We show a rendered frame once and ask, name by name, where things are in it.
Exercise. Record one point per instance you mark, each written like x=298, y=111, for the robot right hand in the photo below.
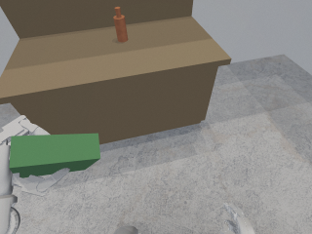
x=243, y=224

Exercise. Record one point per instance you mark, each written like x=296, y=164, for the table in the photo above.
x=69, y=74

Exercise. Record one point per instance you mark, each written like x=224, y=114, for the left robot forearm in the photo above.
x=9, y=216

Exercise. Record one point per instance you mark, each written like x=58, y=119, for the robot left hand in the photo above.
x=34, y=184

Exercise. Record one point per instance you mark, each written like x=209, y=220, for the sponge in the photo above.
x=43, y=155

